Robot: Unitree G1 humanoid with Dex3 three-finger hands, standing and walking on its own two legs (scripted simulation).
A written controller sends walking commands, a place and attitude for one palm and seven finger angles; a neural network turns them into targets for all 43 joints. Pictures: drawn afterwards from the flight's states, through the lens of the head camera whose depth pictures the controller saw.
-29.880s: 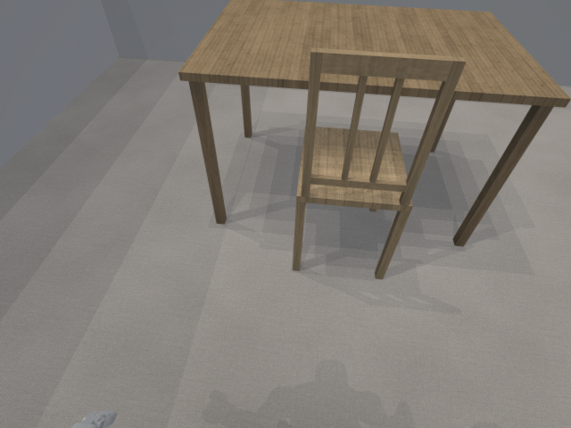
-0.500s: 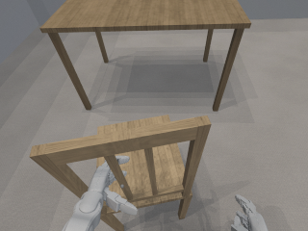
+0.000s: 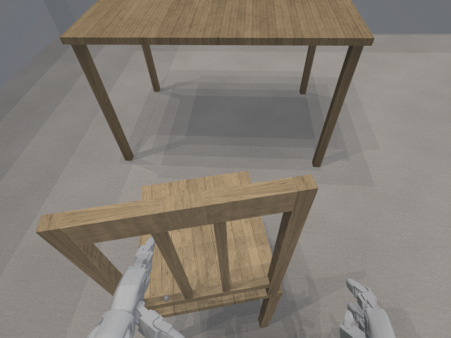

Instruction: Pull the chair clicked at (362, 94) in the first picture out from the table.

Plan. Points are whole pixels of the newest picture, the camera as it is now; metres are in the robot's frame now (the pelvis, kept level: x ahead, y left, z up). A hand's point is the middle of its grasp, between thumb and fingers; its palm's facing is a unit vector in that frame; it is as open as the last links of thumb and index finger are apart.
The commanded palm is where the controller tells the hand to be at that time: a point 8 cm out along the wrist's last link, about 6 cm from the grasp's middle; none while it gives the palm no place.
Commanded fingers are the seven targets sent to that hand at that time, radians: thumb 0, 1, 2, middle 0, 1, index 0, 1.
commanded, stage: draw the fingers out of the gap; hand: left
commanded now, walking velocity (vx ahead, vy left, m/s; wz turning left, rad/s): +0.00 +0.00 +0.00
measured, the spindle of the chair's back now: (176, 269) +0.26 +0.11 -0.04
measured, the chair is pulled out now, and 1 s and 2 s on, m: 0.66 0.66 0.66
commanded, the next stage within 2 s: draw the hand back to the body in 0.56 s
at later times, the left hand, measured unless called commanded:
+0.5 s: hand out of the picture +0.12 +0.11 -0.01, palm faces -0.10 -0.98 -0.18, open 17.5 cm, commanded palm +0.09 +0.17 +0.00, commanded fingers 0.00 -0.55 0.20 0.00 0.00 0.00 0.00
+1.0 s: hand out of the picture +0.12 +0.14 +0.06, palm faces -0.01 -1.00 -0.09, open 17.5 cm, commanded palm +0.07 +0.21 +0.06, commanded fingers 0.00 -0.55 0.20 0.00 0.00 0.00 0.00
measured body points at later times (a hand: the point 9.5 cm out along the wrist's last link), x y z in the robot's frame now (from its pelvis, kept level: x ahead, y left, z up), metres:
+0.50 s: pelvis -0.02 +0.01 -0.02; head -0.01 -0.01 +0.43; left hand +0.12 +0.16 +0.00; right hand +0.17 -0.22 -0.07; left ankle -0.07 +0.14 -0.70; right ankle +0.03 -0.14 -0.70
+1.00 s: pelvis -0.04 +0.00 -0.04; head -0.02 -0.01 +0.41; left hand +0.11 +0.19 +0.07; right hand +0.15 -0.22 -0.10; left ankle -0.07 +0.14 -0.70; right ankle +0.03 -0.14 -0.70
